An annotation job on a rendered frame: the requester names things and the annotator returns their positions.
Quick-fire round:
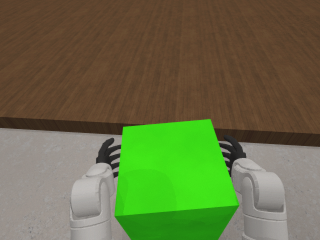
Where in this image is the robot right hand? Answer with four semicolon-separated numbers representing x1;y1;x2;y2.
219;134;247;178

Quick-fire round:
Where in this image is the right robot forearm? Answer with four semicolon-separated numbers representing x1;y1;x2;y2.
231;158;289;240

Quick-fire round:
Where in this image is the left robot forearm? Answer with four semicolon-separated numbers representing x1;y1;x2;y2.
69;162;116;240

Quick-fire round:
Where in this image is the carton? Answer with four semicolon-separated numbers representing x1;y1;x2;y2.
114;119;240;240

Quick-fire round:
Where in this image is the robot left hand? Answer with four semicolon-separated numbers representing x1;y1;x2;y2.
96;137;121;178

